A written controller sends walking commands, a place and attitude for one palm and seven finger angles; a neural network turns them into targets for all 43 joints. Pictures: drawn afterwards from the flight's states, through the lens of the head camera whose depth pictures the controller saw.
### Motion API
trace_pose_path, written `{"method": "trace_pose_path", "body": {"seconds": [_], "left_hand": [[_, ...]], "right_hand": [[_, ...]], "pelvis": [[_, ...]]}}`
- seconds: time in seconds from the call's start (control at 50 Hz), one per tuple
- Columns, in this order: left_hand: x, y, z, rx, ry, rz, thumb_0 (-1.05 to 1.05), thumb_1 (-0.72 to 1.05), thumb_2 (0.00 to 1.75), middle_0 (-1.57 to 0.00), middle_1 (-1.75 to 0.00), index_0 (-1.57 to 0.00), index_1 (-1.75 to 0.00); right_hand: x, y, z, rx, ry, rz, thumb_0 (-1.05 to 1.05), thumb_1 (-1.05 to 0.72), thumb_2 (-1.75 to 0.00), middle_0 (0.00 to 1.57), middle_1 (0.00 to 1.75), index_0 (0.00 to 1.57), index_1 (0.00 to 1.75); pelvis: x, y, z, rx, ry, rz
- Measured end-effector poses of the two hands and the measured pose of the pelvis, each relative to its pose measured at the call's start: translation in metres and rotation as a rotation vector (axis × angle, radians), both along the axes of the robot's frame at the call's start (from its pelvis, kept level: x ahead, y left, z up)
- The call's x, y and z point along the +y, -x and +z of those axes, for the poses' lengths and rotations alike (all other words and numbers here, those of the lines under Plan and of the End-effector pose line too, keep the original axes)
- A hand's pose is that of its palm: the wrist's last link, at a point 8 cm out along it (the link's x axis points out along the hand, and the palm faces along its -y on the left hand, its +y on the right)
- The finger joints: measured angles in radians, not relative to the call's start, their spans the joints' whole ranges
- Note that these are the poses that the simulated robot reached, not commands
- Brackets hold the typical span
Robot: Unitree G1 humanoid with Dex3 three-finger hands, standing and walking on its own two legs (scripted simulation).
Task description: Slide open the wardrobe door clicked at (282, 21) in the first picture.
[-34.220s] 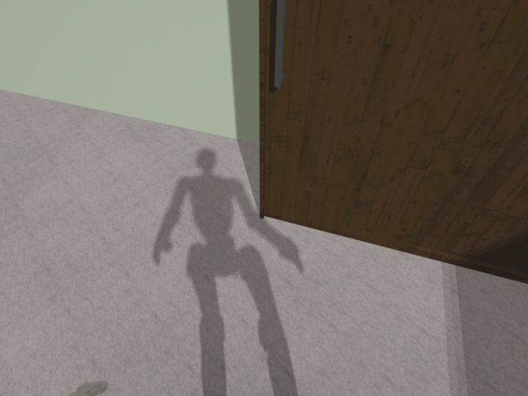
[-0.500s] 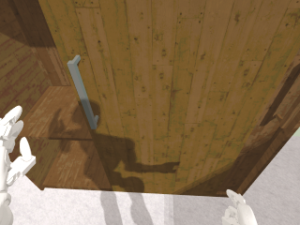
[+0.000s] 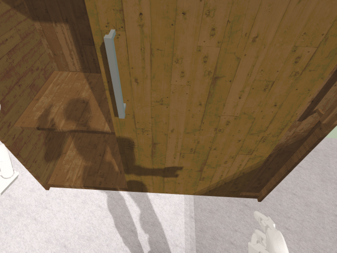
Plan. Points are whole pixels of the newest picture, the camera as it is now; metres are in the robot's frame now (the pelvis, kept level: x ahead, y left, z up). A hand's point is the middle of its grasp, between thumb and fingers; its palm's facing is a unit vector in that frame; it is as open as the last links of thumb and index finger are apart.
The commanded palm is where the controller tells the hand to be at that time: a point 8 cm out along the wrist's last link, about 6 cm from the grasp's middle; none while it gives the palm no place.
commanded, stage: step back with the hand held close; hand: left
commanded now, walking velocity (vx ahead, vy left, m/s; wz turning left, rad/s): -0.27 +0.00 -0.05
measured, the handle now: (117, 79) +0.54 +0.20 +0.12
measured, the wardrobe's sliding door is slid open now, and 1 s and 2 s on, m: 0.49 0.49 0.49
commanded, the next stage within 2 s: stop stepping back and stand still in 0.42 s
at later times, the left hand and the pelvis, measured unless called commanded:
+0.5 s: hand out of the picture +0.08 +0.33 +0.18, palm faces +0.41 -0.82 -0.41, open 7.4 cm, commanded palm +0.02 +0.36 +0.18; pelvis -0.13 +0.06 -0.01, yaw -1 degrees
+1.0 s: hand out of the picture -0.10 +0.45 +0.19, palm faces +0.32 -0.83 -0.46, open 7.4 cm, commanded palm -0.13 +0.51 +0.18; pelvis -0.31 +0.23 -0.06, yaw -8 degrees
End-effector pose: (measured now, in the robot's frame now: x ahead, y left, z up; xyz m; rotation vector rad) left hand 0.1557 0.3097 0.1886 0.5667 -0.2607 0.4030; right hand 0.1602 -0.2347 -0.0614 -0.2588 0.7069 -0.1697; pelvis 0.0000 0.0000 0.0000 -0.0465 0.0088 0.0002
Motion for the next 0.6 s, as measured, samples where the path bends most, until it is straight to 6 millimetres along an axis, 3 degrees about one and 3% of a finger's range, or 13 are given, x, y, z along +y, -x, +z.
{"method": "trace_pose_path", "body": {"seconds": [0.1,0.2,0.3,0.4,0.46,0.54,0.6], "left_hand": [[0.000,0.033,-0.006,0.018,0.046,0.011,0.02,0.89,0.90,-0.21,-0.30,-0.21,-0.30],[0.003,0.054,-0.007,-0.038,0.068,-0.033,0.02,0.89,0.90,-0.21,-0.31,-0.21,-0.30],[0.022,0.060,-0.006,-0.136,0.087,-0.061,0.01,0.89,0.90,-0.21,-0.31,-0.21,-0.30],[0.049,0.069,-0.003,-0.139,0.065,-0.070,0.01,0.89,0.90,-0.21,-0.31,-0.21,-0.30],[0.059,0.094,0.002,-0.127,0.037,-0.086,0.02,0.89,0.90,-0.21,-0.31,-0.21,-0.30],[0.062,0.143,-0.002,-0.145,-0.004,-0.143,0.02,0.89,0.90,-0.21,-0.30,-0.21,-0.30],[0.076,0.172,-0.006,-0.188,0.028,-0.174,0.01,0.89,0.90,-0.21,-0.31,-0.21,-0.30]], "right_hand": [[0.016,0.014,-0.009,0.015,-0.015,0.051,0.01,-0.90,-0.89,0.20,0.30,0.20,0.30],[0.027,0.032,-0.003,-0.003,-0.003,0.048,0.01,-0.90,-0.89,0.21,0.30,0.20,0.30],[0.031,0.052,0.008,-0.049,0.052,0.013,0.01,-0.90,-0.89,0.21,0.30,0.20,0.30],[0.041,0.079,0.019,-0.066,0.080,-0.002,0.01,-0.90,-0.89,0.20,0.30,0.20,0.30],[0.052,0.099,0.022,-0.063,0.074,0.017,0.01,-0.90,-0.89,0.20,0.30,0.20,0.30],[0.066,0.125,0.012,-0.078,0.072,0.032,0.01,-0.90,-0.89,0.20,0.30,0.20,0.30],[0.084,0.156,0.008,-0.023,0.081,0.005,0.01,-0.90,-0.89,0.20,0.30,0.20,0.30]], "pelvis": [[0.007,0.026,0.000,0.000,0.021,0.000],[0.013,0.043,-0.002,-0.035,0.036,-0.005],[0.030,0.057,-0.006,-0.065,0.059,-0.008],[0.046,0.090,-0.003,-0.049,0.091,0.005],[0.055,0.113,-0.002,-0.022,0.098,0.006],[0.071,0.145,-0.018,-0.036,0.083,-0.035],[0.089,0.155,-0.018,-0.072,0.083,-0.045]]}}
